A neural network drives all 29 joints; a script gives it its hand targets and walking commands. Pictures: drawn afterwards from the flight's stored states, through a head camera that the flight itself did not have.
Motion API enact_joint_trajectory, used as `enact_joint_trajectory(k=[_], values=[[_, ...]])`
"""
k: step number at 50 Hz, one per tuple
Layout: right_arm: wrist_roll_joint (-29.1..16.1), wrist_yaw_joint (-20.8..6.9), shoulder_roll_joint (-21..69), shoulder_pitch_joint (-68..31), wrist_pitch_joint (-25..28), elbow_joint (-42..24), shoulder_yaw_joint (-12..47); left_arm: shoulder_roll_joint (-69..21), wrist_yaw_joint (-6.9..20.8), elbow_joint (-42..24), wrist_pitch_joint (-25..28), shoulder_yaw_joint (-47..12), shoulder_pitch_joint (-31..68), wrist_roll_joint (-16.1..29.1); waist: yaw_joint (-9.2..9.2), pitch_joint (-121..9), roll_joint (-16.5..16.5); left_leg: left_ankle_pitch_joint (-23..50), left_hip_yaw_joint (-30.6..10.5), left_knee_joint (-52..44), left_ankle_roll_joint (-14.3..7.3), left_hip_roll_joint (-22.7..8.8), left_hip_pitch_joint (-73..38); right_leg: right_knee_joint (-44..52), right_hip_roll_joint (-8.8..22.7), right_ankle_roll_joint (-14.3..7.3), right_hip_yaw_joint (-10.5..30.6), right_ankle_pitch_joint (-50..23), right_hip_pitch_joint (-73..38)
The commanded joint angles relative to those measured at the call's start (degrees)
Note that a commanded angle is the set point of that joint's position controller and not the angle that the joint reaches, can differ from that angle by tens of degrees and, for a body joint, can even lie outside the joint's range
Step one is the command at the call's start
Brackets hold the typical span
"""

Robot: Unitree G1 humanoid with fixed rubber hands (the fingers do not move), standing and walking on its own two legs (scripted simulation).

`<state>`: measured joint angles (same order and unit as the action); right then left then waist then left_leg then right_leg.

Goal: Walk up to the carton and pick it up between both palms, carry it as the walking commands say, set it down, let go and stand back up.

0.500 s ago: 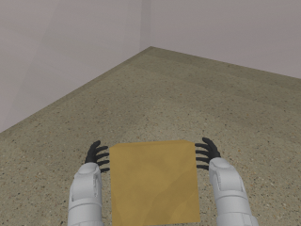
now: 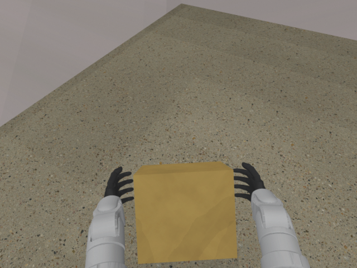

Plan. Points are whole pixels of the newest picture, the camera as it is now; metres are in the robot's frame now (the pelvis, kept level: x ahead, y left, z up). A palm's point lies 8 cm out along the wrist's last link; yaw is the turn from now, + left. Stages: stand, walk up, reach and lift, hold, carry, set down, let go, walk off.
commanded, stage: set down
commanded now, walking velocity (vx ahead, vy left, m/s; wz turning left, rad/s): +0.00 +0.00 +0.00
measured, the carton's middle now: (184, 206) +0.32 +0.03 -0.14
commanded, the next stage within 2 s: none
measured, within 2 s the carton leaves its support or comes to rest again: neither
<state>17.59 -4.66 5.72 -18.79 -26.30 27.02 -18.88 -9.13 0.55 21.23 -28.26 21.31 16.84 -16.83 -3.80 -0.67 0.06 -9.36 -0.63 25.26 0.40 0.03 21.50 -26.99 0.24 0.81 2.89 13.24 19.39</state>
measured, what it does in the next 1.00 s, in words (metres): lowers itself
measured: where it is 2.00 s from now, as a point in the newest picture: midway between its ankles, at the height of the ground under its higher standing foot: outside the picture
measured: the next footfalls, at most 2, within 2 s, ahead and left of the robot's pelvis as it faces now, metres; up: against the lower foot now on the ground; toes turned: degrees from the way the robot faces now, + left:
none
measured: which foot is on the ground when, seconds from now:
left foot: down 0.00-1.00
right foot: down 0.00-1.00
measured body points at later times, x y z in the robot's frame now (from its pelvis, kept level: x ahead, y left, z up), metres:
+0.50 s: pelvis -0.03 -0.01 -0.04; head +0.13 +0.00 +0.38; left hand +0.31 +0.20 -0.11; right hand +0.35 -0.14 -0.11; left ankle +0.03 +0.12 -0.74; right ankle +0.00 -0.13 -0.74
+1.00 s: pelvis -0.06 +0.00 -0.13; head +0.16 +0.02 +0.26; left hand +0.35 +0.19 -0.21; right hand +0.38 -0.14 -0.20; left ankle +0.03 +0.12 -0.74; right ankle +0.00 -0.13 -0.74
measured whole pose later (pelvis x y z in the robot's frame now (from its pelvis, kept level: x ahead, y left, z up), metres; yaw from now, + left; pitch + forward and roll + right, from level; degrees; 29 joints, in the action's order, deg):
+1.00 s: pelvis -0.06 +0.00 -0.13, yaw -1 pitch +40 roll -1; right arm 15.7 2.1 3.3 -42.5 -21.2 33.1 -25.3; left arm -9.1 -5.2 23.8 -23.6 27.6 37.9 -16.1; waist -2.2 -13.5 1.6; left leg -18.2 -1.7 66.4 0.5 0.0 88.0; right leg -67.9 -1.5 1.6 2.4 22.6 85.2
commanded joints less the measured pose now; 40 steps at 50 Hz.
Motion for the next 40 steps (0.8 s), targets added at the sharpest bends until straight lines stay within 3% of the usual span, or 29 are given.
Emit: enact_joint_trajectory(k=[1,10,19,40], values=[[-10.94,-14.02,47.57,-29.70,4.96,-2.65,28.67,-46.39,15.84,1.75,3.57,-29.77,27.02,10.56,-0.53,-26.16,1.42,18.23,-1.36,3.16,-0.10,5.33,-12.83,0.70,-6.47,-2.17,-0.20,-14.56,0.00],[-10.09,-11.81,50.29,-30.07,7.62,-0.72,29.23,-41.54,18.41,2.76,7.27,-27.91,28.79,8.64,-1.44,-31.49,2.88,17.00,0.20,9.33,-1.55,6.23,-0.80,-3.83,-5.60,-0.56,1.21,-19.42,3.18],[-9.77,-11.65,50.45,-34.92,9.12,-0.25,29.25,-42.02,19.99,4.03,8.70,-27.68,33.31,8.59,-0.82,-37.83,1.98,14.81,0.38,15.73,-1.19,6.46,7.90,-10.07,-6.30,-0.71,0.39,-15.71,13.15],[-11.12,-18.95,50.42,-52.02,6.67,5.69,25.67,-51.30,18.58,4.72,5.59,-30.14,50.87,10.40,1.28,-54.69,-0.73,3.50,-0.01,30.59,0.69,6.30,19.58,-28.11,-8.70,-2.43,-4.40,1.61,44.56]])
